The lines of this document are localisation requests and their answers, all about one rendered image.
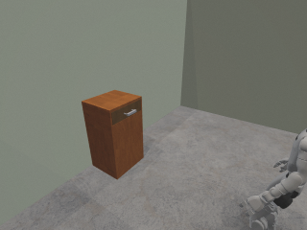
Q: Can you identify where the robot left hand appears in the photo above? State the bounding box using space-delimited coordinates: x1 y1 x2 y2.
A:
239 195 266 217

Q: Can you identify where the robot thigh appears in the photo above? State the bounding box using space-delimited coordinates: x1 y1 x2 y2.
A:
250 192 294 230
265 171 289 213

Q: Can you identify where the robot left upper arm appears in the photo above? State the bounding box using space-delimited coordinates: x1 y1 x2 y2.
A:
288 136 307 186

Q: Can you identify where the robot left forearm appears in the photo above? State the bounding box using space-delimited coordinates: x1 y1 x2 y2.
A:
259 173 302 204

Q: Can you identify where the robot right thigh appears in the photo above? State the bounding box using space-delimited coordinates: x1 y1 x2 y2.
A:
265 171 289 213

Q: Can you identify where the robot right hand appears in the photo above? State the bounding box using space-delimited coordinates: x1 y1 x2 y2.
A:
273 157 289 173

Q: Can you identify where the cabinet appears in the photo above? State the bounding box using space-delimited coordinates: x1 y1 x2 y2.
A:
82 90 144 179

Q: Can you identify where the drawer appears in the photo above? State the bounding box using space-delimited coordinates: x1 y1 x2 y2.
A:
111 100 141 125

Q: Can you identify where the robot left thigh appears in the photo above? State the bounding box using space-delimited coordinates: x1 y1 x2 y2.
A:
250 192 294 230

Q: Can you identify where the handle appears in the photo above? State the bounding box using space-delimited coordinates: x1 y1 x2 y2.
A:
124 109 137 116

